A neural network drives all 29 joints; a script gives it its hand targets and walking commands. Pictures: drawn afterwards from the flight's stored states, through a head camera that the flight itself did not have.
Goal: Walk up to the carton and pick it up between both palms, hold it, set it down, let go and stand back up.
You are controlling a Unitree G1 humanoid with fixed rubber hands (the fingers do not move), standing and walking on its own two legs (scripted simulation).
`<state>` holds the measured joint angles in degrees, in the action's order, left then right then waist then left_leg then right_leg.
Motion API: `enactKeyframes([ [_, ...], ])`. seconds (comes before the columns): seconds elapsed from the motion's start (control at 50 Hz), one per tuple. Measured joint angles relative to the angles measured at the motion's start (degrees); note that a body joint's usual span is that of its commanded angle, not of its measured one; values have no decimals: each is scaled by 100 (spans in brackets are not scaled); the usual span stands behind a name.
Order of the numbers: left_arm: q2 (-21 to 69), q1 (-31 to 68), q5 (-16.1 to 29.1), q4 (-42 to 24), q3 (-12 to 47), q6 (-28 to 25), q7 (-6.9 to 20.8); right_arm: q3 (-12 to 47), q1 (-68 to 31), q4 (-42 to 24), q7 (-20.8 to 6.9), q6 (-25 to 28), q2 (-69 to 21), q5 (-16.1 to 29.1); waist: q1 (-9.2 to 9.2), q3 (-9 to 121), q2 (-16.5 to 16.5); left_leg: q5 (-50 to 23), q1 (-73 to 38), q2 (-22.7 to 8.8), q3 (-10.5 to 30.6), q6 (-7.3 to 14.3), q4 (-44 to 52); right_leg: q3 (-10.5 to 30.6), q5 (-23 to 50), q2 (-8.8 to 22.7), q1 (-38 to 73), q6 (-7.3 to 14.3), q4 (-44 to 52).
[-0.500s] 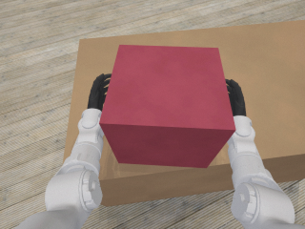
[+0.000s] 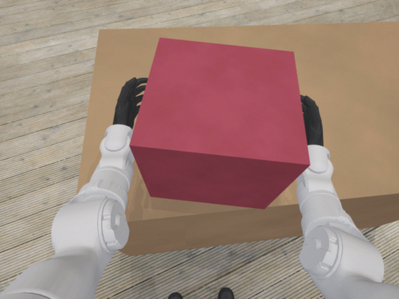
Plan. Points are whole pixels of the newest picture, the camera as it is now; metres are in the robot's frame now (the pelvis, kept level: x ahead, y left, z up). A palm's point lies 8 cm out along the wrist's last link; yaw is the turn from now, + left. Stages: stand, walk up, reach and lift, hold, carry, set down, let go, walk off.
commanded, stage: set down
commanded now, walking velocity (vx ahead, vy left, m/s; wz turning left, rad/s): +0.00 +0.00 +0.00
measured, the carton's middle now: (216, 130) +0.47 -0.04 +0.00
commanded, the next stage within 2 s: none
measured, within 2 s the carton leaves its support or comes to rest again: neither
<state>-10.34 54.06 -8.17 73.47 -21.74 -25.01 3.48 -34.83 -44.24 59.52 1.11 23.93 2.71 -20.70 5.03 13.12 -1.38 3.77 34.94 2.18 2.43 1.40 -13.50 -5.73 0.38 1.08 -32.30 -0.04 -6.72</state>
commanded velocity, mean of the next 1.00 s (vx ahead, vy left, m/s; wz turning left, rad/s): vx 0.00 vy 0.00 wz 0.00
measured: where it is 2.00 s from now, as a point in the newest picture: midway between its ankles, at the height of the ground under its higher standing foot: outside the picture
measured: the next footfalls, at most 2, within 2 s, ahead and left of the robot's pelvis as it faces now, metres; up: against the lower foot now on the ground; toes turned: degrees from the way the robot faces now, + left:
none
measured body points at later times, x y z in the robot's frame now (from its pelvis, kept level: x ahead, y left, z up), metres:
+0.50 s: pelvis +0.00 -0.01 -0.01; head +0.12 +0.00 +0.42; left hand +0.49 +0.16 +0.01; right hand +0.43 -0.24 +0.01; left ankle -0.01 +0.09 -0.74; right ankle +0.00 -0.12 -0.74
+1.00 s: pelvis -0.01 -0.02 -0.01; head +0.08 -0.02 +0.42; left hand +0.52 +0.17 +0.13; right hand +0.44 -0.31 +0.10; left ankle -0.01 +0.09 -0.74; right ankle +0.00 -0.12 -0.74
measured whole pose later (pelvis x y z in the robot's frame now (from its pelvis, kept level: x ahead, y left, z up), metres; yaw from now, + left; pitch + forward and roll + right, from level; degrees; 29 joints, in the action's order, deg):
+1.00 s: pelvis -0.01 -0.02 -0.01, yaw -7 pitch +30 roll -1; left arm -28.3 65.5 29.8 78.4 6.1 -11.9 4.3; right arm 10.2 -58.0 66.9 0.5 8.0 23.6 28.8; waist 1.7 19.4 0.8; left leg 9.3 45.3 -1.6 -4.2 0.7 -25.1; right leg 0.9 -3.3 -2.2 -46.2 0.6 -19.9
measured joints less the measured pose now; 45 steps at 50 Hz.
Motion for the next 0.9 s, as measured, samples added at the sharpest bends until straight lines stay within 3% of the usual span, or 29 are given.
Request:
enactKeyframes([
  [0.26,-122,18,147,107,281,12,-190,82,-189,139,-186,-112,66,300,-82,32,97,40,92,-31,-100,-14,-72,100,-41,-20,-165,7,-147],
  [0.32,-288,7,526,345,708,52,-269,683,-268,497,-149,-206,267,774,-91,211,83,77,234,-55,-174,-18,-125,175,-112,-36,-394,17,-322],
  [0.44,-688,138,1839,1005,1856,128,-354,2458,-658,1557,-85,-480,674,2423,-115,609,35,280,807,-152,-399,-31,-505,396,-298,-118,-1115,45,-835],
  [0.54,-917,338,2539,1190,2235,130,-331,3160,-826,1800,8,-372,944,3412,-161,661,30,465,1245,-256,-494,-57,-908,489,-381,-212,-1543,64,-1125],
  [0.7,-1286,547,3122,824,2464,232,-266,3826,-1000,1534,43,-222,1569,4298,-222,800,158,648,1697,-389,-578,-96,-1355,580,-408,-333,-1937,76,-1345],
  [0.8,-1388,761,3473,845,2637,492,-55,4377,-1200,1540,-75,-607,1899,4813,-298,753,235,670,1551,-396,-652,-57,-1361,655,-417,-343,-1843,53,-1404],
  [0.9,-1567,975,3743,805,2725,833,58,4532,-1265,1183,-92,-1067,2041,4962,-336,681,229,624,1310,-382,-708,-48,-1274,711,-415,-333,-1670,42,-1427],
])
